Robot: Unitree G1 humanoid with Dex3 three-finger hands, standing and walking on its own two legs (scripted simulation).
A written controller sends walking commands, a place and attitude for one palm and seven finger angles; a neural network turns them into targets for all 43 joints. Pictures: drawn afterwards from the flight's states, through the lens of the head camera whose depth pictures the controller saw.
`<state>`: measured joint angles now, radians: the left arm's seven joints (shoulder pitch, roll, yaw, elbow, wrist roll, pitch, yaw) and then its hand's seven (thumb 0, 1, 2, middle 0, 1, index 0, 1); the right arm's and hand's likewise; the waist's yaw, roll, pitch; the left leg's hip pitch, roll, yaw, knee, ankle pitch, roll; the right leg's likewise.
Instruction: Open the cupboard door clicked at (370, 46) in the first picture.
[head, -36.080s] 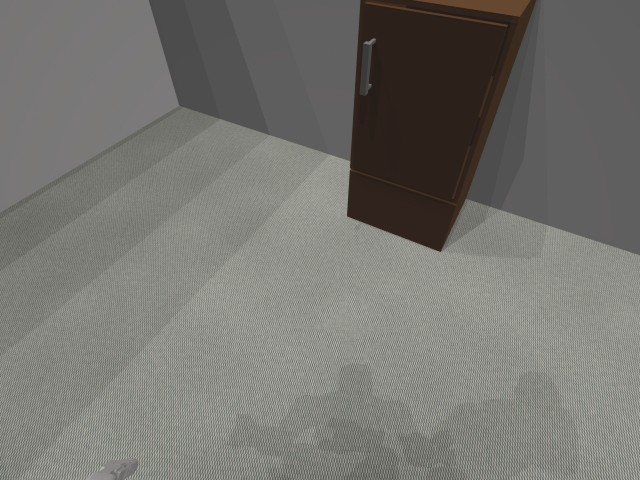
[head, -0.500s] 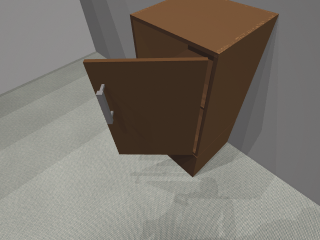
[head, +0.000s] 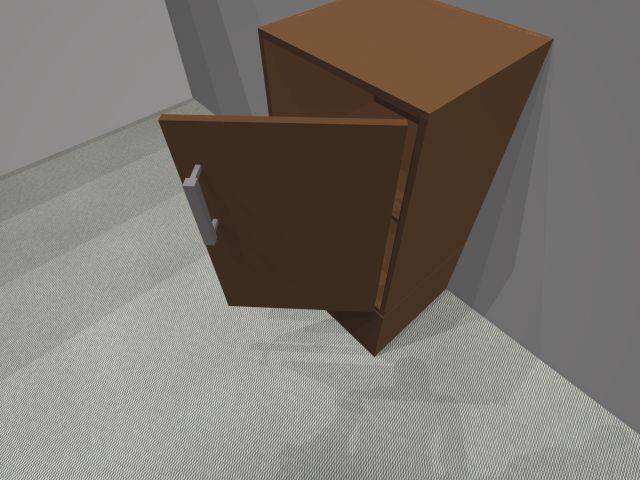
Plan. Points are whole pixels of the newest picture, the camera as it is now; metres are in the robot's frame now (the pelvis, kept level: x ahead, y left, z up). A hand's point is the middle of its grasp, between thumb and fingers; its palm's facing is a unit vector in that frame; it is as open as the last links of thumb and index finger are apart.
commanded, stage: look again from close up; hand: left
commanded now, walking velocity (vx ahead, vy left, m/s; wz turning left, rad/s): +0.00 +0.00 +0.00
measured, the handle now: (204, 206) +0.58 +0.26 -0.05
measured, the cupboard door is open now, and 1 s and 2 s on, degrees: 45 45 45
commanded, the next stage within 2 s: shuffle to correct the standing spot in 0.56 s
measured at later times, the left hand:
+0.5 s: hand out of the picture +0.01 +0.19 -0.17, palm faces +0.02 -0.98 -0.21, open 7.3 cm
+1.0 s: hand out of the picture -0.01 +0.21 -0.19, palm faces +0.09 -0.98 -0.15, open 7.4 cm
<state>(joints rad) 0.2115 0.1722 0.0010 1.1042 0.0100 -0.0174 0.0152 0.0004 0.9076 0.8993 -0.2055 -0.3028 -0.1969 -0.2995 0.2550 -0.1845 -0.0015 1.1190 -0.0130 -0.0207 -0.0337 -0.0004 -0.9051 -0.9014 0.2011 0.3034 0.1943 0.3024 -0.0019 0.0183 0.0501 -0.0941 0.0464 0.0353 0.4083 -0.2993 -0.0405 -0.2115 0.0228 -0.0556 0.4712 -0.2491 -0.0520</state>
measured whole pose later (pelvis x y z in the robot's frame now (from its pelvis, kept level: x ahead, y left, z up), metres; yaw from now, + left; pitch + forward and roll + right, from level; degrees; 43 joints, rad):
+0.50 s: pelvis -0.01 +0.01 +0.00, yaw +0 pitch -1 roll +1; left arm 0.23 0.17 0.00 1.11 0.01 -0.01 0.02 0.00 0.91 0.90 -0.20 -0.30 -0.20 -0.30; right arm 0.28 -0.15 0.01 1.14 -0.01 -0.02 -0.03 0.00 -0.90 -0.90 0.20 0.30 0.19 0.30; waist 0.00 0.01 0.05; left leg -0.09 0.04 0.04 0.40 -0.28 -0.03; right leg -0.21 0.01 -0.05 0.46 -0.23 -0.04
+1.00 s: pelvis +0.01 +0.04 -0.01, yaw +1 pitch +0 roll +0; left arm 0.32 0.15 0.04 1.10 0.02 0.02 0.02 0.00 0.91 0.90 -0.21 -0.30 -0.20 -0.30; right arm 0.38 -0.14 -0.01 1.11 -0.02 -0.02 -0.02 0.00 -0.91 -0.90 0.20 0.30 0.19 0.30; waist 0.02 -0.04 0.02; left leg -0.14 0.00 0.06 0.52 -0.37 0.02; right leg -0.25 -0.03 -0.05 0.58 -0.33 -0.03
